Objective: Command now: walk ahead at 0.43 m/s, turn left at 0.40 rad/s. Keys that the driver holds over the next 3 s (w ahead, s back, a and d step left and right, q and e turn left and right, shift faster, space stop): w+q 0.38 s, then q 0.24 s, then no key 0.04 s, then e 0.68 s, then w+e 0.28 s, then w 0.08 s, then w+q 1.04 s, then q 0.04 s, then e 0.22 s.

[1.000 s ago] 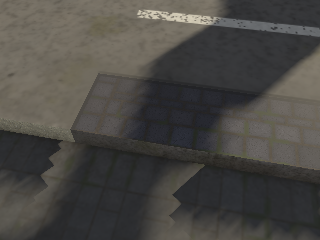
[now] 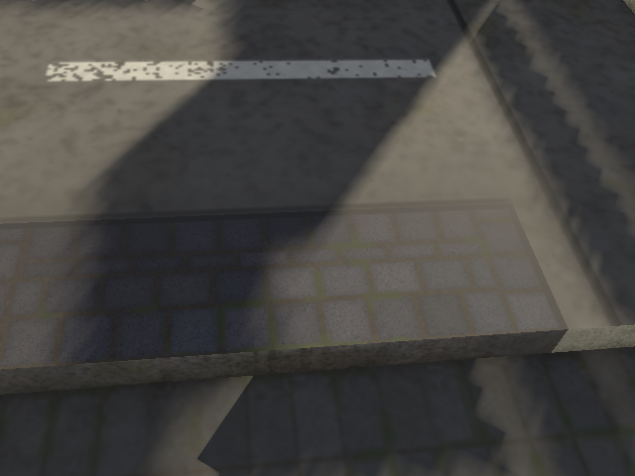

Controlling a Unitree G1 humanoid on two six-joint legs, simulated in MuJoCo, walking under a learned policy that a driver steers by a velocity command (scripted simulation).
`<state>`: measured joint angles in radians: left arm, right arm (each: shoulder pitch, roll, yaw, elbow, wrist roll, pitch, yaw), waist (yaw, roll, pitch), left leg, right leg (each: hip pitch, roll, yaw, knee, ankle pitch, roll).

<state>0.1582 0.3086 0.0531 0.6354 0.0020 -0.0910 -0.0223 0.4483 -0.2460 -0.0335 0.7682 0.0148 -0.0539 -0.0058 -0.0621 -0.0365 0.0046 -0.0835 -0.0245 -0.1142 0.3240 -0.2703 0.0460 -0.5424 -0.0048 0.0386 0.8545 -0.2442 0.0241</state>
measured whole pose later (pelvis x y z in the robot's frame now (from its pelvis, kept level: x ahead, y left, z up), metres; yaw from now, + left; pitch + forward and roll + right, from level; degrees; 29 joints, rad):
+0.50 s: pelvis +0.24 -0.03 +0.00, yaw +17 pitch +1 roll -2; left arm 0.30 0.29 0.08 0.79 0.00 -0.09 0.00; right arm 0.14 -0.33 -0.06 0.62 0.01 -0.03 0.01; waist 0.06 0.05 0.06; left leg -0.67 0.09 -0.04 0.89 -0.14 -0.03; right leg -0.05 0.03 -0.13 0.26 -0.22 -0.02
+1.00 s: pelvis +0.36 +0.05 -0.02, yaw +19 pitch +0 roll +1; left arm 0.19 0.29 0.03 0.79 -0.01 0.04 0.03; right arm 0.09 -0.24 -0.02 0.70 -0.03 0.00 -0.02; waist 0.00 -0.03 0.05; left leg -0.32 -0.03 0.10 0.46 -0.15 0.07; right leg -0.42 -0.08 0.01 0.84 -0.40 0.07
